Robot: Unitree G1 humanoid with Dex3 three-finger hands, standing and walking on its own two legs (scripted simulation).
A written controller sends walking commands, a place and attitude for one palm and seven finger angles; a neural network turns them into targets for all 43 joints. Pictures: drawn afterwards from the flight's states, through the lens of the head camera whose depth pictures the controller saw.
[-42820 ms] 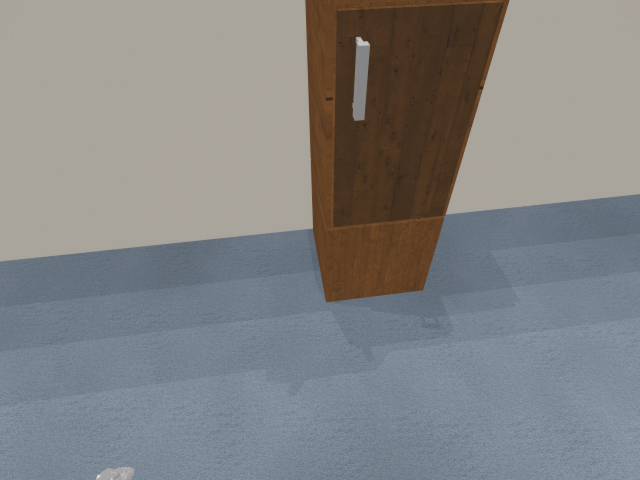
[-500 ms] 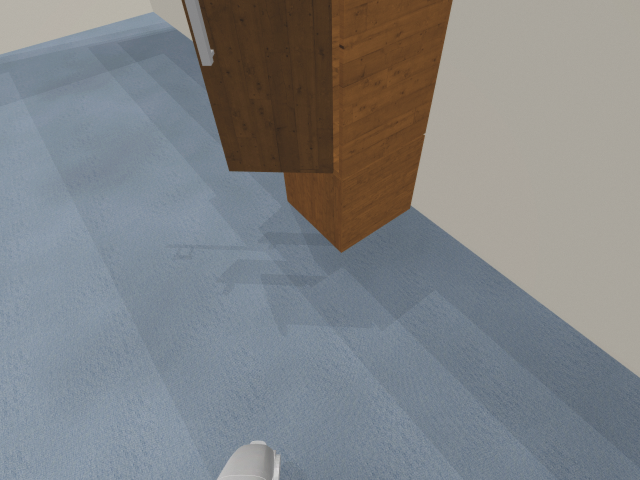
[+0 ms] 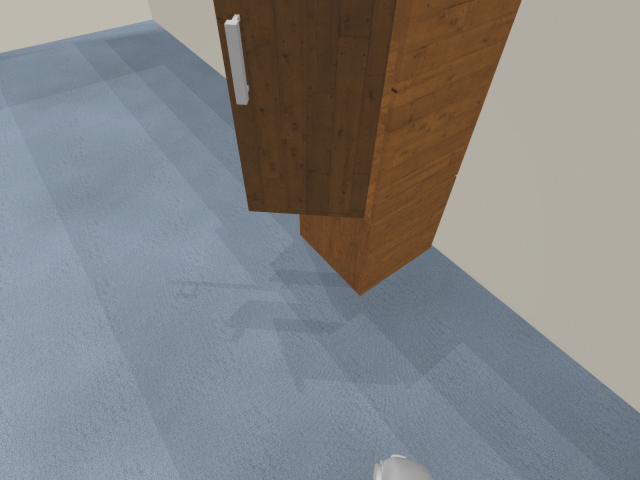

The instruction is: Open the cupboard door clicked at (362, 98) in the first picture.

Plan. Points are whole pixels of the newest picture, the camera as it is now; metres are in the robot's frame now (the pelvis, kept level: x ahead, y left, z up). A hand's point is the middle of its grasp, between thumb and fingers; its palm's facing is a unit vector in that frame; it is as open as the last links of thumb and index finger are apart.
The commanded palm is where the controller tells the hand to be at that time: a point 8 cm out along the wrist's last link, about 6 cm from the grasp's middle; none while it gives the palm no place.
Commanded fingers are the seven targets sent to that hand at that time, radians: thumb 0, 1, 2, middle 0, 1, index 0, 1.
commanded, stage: take the last steps up to it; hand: left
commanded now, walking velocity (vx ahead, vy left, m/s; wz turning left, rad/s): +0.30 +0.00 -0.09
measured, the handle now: (239, 60) +0.84 +0.23 +0.11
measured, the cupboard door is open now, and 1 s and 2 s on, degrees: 48 48 48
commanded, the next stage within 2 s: come to a stop and stand still in 0.48 s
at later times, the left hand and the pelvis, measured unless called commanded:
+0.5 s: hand (234, 416) +0.24 +0.15 -0.17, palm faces +0.01 -0.98 -0.22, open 7.1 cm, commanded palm none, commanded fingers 0.00 0.90 0.90 -0.20 -0.30 -0.20 -0.30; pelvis +0.18 -0.03 +0.00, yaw -2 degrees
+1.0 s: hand (229, 375) +0.31 +0.18 -0.18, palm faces -0.01 -0.97 -0.23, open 7.4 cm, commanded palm none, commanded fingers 0.00 0.90 0.90 -0.20 -0.30 -0.20 -0.30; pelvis +0.24 -0.02 +0.00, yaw -4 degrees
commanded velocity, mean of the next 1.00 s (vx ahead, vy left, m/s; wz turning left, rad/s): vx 0.03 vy -0.04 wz -0.01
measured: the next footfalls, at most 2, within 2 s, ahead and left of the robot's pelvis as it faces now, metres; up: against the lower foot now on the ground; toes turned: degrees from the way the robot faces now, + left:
right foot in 0.28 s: +0.20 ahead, -0.14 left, +0.00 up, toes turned -10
left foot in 0.62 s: +0.34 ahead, +0.10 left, +0.00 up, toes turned +4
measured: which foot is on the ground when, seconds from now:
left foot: down 0.00-0.28, up 0.30-0.60, down 0.62-1.00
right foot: up 0.00-0.26, down 0.28-0.64, up 0.66-1.00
